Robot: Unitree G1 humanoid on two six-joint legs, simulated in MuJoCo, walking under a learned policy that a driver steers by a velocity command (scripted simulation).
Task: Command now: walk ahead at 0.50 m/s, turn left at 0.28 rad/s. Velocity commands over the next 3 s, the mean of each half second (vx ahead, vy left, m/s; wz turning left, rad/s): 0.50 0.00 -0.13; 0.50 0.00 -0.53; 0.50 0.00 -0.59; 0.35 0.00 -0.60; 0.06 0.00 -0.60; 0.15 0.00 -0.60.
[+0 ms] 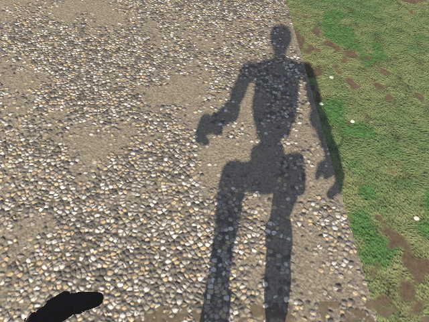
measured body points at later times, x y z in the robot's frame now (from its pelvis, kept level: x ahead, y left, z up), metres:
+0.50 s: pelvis +0.28 -0.02 +0.00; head +0.31 -0.02 +0.45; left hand +0.29 +0.26 -0.12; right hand +0.51 -0.26 -0.06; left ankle +0.43 +0.11 -0.72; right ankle +0.18 -0.13 -0.74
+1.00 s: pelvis +0.52 -0.08 -0.01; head +0.55 -0.10 +0.44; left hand +0.83 +0.04 -0.08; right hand +0.41 -0.35 -0.14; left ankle +0.43 +0.10 -0.74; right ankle +0.61 -0.24 -0.72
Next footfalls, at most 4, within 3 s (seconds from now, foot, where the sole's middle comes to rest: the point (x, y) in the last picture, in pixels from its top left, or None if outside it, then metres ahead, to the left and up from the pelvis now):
0.06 right None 0.22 -0.13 -0.78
0.54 left None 0.47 0.09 -0.78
1.04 right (275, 262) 0.65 -0.25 -0.78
1.52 left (256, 180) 0.98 -0.24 -0.78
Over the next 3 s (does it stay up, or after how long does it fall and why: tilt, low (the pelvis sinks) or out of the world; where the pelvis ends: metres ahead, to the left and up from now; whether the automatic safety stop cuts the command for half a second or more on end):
stays up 0.95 -0.49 0.00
